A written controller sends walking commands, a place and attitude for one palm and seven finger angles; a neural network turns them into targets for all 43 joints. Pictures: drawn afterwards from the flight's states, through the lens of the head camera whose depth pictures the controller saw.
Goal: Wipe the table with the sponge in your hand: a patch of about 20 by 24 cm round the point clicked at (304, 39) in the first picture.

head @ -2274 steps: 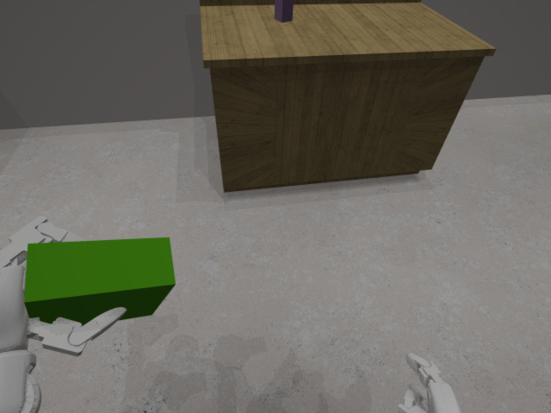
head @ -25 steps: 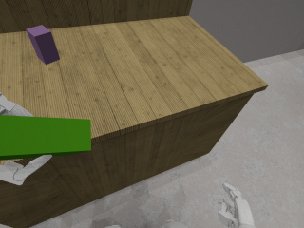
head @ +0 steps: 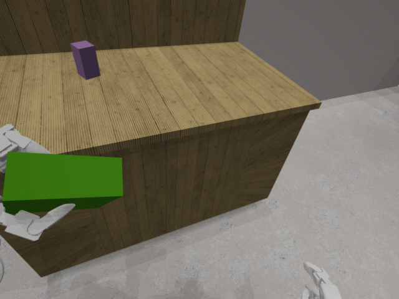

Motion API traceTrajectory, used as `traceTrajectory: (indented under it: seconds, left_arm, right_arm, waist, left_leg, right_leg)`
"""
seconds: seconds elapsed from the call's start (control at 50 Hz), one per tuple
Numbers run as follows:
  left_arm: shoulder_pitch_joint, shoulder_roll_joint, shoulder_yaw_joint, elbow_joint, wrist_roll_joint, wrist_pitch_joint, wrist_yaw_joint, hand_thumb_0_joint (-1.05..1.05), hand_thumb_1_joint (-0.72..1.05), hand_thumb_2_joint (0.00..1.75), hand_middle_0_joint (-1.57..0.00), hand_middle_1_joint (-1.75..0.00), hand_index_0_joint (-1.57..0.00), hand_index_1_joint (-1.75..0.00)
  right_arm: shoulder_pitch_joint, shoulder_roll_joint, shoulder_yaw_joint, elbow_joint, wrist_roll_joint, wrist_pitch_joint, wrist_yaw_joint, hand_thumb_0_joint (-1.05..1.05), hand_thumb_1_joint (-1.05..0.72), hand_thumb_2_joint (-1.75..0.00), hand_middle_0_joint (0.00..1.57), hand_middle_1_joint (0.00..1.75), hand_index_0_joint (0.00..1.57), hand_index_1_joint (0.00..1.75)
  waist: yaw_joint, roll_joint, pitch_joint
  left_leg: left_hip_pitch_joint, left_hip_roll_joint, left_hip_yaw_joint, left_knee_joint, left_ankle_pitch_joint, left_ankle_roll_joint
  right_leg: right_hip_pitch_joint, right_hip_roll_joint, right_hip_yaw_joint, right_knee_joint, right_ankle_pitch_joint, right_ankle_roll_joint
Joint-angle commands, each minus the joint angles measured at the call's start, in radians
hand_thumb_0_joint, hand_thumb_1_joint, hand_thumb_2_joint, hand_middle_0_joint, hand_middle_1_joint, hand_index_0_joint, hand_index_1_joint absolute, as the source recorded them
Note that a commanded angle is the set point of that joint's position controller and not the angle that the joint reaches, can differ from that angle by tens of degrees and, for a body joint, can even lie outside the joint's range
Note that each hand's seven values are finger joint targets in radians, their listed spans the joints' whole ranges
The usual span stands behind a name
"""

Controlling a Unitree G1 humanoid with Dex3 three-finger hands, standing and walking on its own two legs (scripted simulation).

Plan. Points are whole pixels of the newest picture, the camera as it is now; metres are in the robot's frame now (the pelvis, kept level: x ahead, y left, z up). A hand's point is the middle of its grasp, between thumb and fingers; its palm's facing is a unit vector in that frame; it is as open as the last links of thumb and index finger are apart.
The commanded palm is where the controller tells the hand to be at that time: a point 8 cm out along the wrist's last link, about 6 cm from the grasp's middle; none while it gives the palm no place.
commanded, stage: stop stepping back and stand still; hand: left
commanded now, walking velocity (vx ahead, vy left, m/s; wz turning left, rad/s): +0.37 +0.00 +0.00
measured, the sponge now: (79, 186) +0.24 +0.20 +0.18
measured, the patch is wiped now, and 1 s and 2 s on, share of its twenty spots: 1.00 1.00 1.00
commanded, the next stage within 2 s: stand and wait in 0.84 s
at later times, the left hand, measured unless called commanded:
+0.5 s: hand out of the picture +0.11 +0.23 +0.22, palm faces +0.41 -0.83 -0.38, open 9.8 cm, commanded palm +0.06 +0.26 +0.23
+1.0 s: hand (4, 270) +0.11 +0.21 +0.22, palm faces +0.45 -0.81 -0.38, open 9.8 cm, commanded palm +0.05 +0.24 +0.23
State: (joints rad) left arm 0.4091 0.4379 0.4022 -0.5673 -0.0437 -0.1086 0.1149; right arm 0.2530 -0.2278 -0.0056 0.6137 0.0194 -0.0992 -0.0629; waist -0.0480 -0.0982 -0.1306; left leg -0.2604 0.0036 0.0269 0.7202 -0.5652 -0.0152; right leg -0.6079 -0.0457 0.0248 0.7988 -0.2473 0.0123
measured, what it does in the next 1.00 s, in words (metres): walks backwards: right foot, then right foot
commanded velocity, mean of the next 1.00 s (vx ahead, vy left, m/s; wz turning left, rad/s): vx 0.16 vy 0.02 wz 0.00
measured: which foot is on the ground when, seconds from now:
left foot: down 0.00-1.00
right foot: up 0.00-0.16, down 0.18-0.40, up 0.42-0.62, down 0.64-1.00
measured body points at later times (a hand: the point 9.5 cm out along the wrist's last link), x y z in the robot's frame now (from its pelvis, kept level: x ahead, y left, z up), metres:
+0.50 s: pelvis -0.11 -0.01 +0.01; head -0.14 +0.00 +0.46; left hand +0.08 +0.27 +0.24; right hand +0.04 -0.25 -0.06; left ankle -0.10 +0.11 -0.70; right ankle -0.07 -0.11 -0.64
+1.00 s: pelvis -0.11 -0.04 +0.02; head -0.14 -0.04 +0.47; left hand +0.08 +0.25 +0.24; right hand +0.04 -0.27 -0.06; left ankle -0.09 +0.10 -0.70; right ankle -0.06 -0.14 -0.71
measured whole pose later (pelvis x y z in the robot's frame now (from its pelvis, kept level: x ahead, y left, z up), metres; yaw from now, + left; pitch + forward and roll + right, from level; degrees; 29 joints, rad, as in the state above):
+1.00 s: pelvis -0.11 -0.04 +0.02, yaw +1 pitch -2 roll -1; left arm 0.39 0.40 0.38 -0.48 -0.04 -0.12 0.15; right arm 0.25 -0.21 0.02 0.63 0.01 -0.13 -0.06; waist -0.03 0.02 -0.03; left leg -0.35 0.03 -0.02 0.75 -0.38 0.01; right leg -0.33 0.02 -0.06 0.64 -0.26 -0.02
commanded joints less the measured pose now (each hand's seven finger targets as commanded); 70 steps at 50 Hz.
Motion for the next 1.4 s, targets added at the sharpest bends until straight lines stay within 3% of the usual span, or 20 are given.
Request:
traceTrajectory:
  seconds: [0.0,0.04,0.14,0.16,0.18,0.22,0.34,0.38,0.44,0.58,0.62,0.66,0.76,0.8,0.92,0.96,1.04,1.12,1.26,1.38]
  left_arm:
    - [-0.248,0.243,0.143,-0.325,0.012,-0.112,0.021,0.0,0.1,1.3,-1.2,-1.6,-1.2,-1.6]
    - [-0.197,0.14,0.076,-0.07,0.008,-0.118,0.003,0.0,0.1,1.3,-1.2,-1.6,-1.2,-1.6]
    - [-0.187,0.099,0.038,-0.011,0.0,-0.08,-0.013,0.0,0.1,1.3,-1.2,-1.6,-1.2,-1.6]
    - [-0.164,0.117,0.046,-0.032,0.002,-0.078,-0.015,0.0,0.1,1.3,-1.2,-1.6,-1.2,-1.6]
    - [-0.17,0.161,0.081,-0.066,-0.003,-0.084,-0.013,0.0,0.1,1.3,-1.2,-1.6,-1.2,-1.6]
    - [-0.187,0.144,0.065,-0.159,-0.022,-0.105,-0.027,0.0,0.1,1.3,-1.2,-1.6,-1.2,-1.6]
    - [-0.101,0.168,0.106,-0.243,-0.018,-0.082,0.016,0.0,0.1,1.3,-1.2,-1.6,-1.2,-1.6]
    - [-0.168,0.175,0.119,-0.247,-0.016,-0.086,0.031,0.0,0.1,1.3,-1.2,-1.6,-1.2,-1.6]
    - [-0.162,0.173,0.104,-0.084,0.003,-0.086,0.03,0.0,0.1,1.3,-1.2,-1.6,-1.2,-1.6]
    - [-0.09,0.104,0.057,-0.107,-0.009,-0.07,0.015,0.0,0.1,1.3,-1.2,-1.6,-1.2,-1.6]
    - [-0.125,0.13,0.052,-0.153,-0.005,-0.07,0.009,0.0,0.1,1.3,-1.2,-1.6,-1.2,-1.6]
    - [-0.16,0.158,0.089,-0.198,-0.017,-0.091,0.015,0.0,0.1,1.3,-1.2,-1.6,-1.2,-1.6]
    - [-0.107,0.134,0.082,-0.253,-0.017,-0.09,0.049,0.0,0.1,1.3,-1.2,-1.6,-1.2,-1.6]
    - [-0.113,0.132,0.091,-0.25,-0.015,-0.094,0.074,0.0,0.1,1.3,-1.2,-1.6,-1.2,-1.6]
    - [-0.064,0.084,0.038,-0.08,-0.005,-0.068,0.045,0.0,0.1,1.3,-1.2,-1.6,-1.2,-1.6]
    - [-0.076,0.123,0.055,-0.115,-0.009,-0.079,0.031,0.0,0.1,1.3,-1.2,-1.6,-1.2,-1.6]
    - [-0.066,0.146,0.097,-0.227,-0.022,-0.104,0.04,0.0,0.1,1.3,-1.2,-1.6,-1.2,-1.6]
    - [-0.041,0.103,0.061,-0.205,-0.023,-0.104,0.067,0.0,0.1,1.3,-1.2,-1.6,-1.2,-1.6]
    - [-0.097,0.081,0.029,-0.125,-0.012,-0.088,0.054,0.0,0.1,1.3,-1.2,-1.6,-1.2,-1.6]
    - [-0.049,0.091,0.039,-0.183,-0.016,-0.089,0.056,0.0,0.1,1.3,-1.2,-1.6,-1.2,-1.6]
  right_arm:
    - [-0.069,-0.102,-0.037,-0.12,-0.007,-0.113,0.001,0.0,-0.9,-0.9,0.2,0.3,0.2,0.3]
    - [-0.063,-0.112,-0.038,-0.043,0.019,-0.124,0.022,0.0,-0.9,-0.9,0.2,0.3,0.2,0.3]
    - [-0.075,-0.147,-0.032,-0.116,0.007,-0.089,-0.003,0.0,-0.9,-0.9,0.2,0.3,0.2,0.3]
    - [-0.085,-0.139,-0.036,-0.129,0.007,-0.081,-0.005,0.0,-0.9,-0.9,0.2,0.3,0.2,0.3]
    - [-0.113,-0.128,-0.045,-0.15,0.012,-0.073,-0.005,0.0,-0.9,-0.9,0.2,0.3,0.2,0.3]
    - [-0.078,-0.13,-0.049,-0.114,0.02,-0.059,0.023,0.0,-0.9,-0.9,0.2,0.3,0.2,0.3]
    - [-0.103,-0.079,-0.004,-0.108,0.008,-0.074,-0.011,0.0,-0.9,-0.9,0.2,0.3,0.2,0.3]
    - [-0.113,-0.131,-0.023,-0.145,0.0,-0.098,-0.019,0.0,-0.9,-0.9,0.2,0.3,0.2,0.3]
    - [-0.08,-0.079,-0.017,-0.073,0.019,-0.116,0.012,0.0,-0.9,-0.9,0.2,0.3,0.2,0.3]
    - [-0.123,-0.127,-0.022,-0.128,0.003,-0.096,0.002,0.0,-0.9,-0.9,0.2,0.3,0.2,0.3]
    - [-0.153,-0.109,-0.033,-0.154,0.011,-0.076,0.009,0.0,-0.9,-0.9,0.2,0.3,0.2,0.3]
    - [-0.113,-0.101,-0.039,-0.107,0.013,-0.074,0.009,0.0,-0.9,-0.9,0.2,0.3,0.2,0.3]
    - [-0.146,-0.094,-0.016,-0.124,-0.009,-0.053,-0.027,0.0,-0.9,-0.9,0.2,0.3,0.2,0.3]
    - [-0.139,-0.122,-0.033,-0.158,-0.007,-0.075,-0.038,0.0,-0.9,-0.9,0.2,0.3,0.2,0.3]
    - [-0.156,-0.113,-0.016,-0.137,-0.004,-0.087,-0.006,0.0,-0.9,-0.9,0.2,0.3,0.2,0.3]
    - [-0.163,-0.101,-0.031,-0.155,-0.005,-0.073,0.002,0.0,-0.9,-0.9,0.2,0.3,0.2,0.3]
    - [-0.141,-0.08,-0.022,-0.128,-0.002,-0.059,0.009,0.0,-0.9,-0.9,0.2,0.3,0.2,0.3]
    - [-0.171,-0.121,-0.029,-0.153,-0.007,-0.062,-0.023,0.0,-0.9,-0.9,0.2,0.3,0.2,0.3]
    - [-0.173,-0.108,-0.027,-0.152,-0.004,-0.073,-0.017,0.0,-0.9,-0.9,0.2,0.3,0.2,0.3]
    - [-0.189,-0.104,-0.022,-0.169,-0.008,-0.063,-0.008,0.0,-0.9,-0.9,0.2,0.3,0.2,0.3]
  waist:
    - [-0.01,0.593,0.064]
    - [0.035,0.156,0.243]
    - [0.041,0.166,0.096]
    - [0.048,-0.029,0.069]
    - [0.038,-0.214,0.035]
    - [0.021,-0.122,-0.009]
    - [0.009,0.145,-0.023]
    - [0.017,0.5,-0.009]
    - [0.013,0.203,0.137]
    - [0.063,0.183,0.073]
    - [0.05,-0.112,0.044]
    - [0.029,-0.1,0.034]
    - [0.007,0.269,0.059]
    - [0.02,0.509,0.027]
    - [0.058,0.131,0.118]
    - [0.045,-0.148,0.086]
    - [0.025,0.033,0.044]
    - [0.051,0.268,0.041]
    - [0.044,0.088,0.017]
    - [0.053,0.167,-0.008]
  left_leg:
    - [-0.086,0.322,-0.365,-0.434,0.489,0.255]
    - [-0.194,0.333,-0.306,-0.411,0.357,0.232]
    - [-0.253,0.108,-0.099,-0.029,-0.007,0.134]
    - [-0.31,0.015,-0.018,0.228,-0.035,0.105]
    - [-0.356,-0.048,0.005,0.507,-0.018,0.073]
    - [-0.286,0.007,-0.144,0.69,0.192,0.043]
    - [0.108,0.029,0.037,-0.156,0.119,0.104]
    - [0.019,0.243,-0.311,-0.469,-0.053,0.211]
    - [-0.051,0.328,-0.421,-0.439,0.148,0.269]
    - [-0.262,0.142,-0.11,-0.148,-0.062,0.123]
    - [-0.393,-0.013,0.016,0.378,0.007,0.065]
    - [-0.352,0.046,-0.1,0.52,0.127,0.052]
    - [0.082,0.065,-0.076,-0.25,0.075,0.096]
    - [0.068,0.288,-0.451,-0.484,-0.034,0.215]
    - [-0.261,0.114,-0.139,-0.196,0.059,0.094]
    - [-0.294,-0.002,-0.04,0.237,0.113,0.038]
    - [-0.105,0.084,-0.098,-0.005,0.183,0.052]
    - [0.028,0.161,-0.222,-0.356,0.315,0.092]
    - [0.013,0.077,-0.115,-0.247,0.41,0.051]
    - [0.042,0.093,-0.116,-0.291,0.529,0.046]
  right_leg:
    - [-0.118,0.056,0.025,0.58,-0.243,0.009]
    - [-0.144,-0.012,0.097,0.477,-0.171,-0.019]
    - [0.428,0.051,-0.126,-0.294,0.058,-0.004]
    - [0.469,-0.023,-0.017,-0.375,0.037,-0.046]
    - [0.379,-0.219,0.334,-0.519,-0.167,-0.135]
    - [0.192,-0.284,0.478,-0.559,-0.214,-0.188]
    - [-0.025,-0.096,0.031,-0.271,-0.367,-0.097]
    - [-0.027,0.116,-0.132,0.321,-0.297,-0.004]
    - [-0.201,0.002,0.061,0.555,-0.16,-0.011]
    - [0.479,0.06,-0.138,-0.29,-0.065,-0.021]
    - [0.482,-0.208,0.282,-0.494,-0.153,-0.161]
    - [0.317,-0.325,0.48,-0.601,-0.32,-0.241]
    - [0.048,-0.09,0.044,-0.216,-0.382,-0.109]
    - [0.019,0.089,-0.097,0.206,-0.319,-0.011]
    - [0.483,0.027,-0.041,-0.388,-0.037,-0.018]
    - [0.401,-0.267,0.419,-0.621,-0.242,-0.151]
    - [0.324,-0.254,0.24,-0.497,-0.03,-0.162]
    - [0.305,0.001,0.007,-0.298,-0.01,-0.021]
    - [0.409,-0.038,0.059,-0.401,0.132,-0.03]
    - [0.443,-0.017,0.016,-0.365,0.233,-0.021]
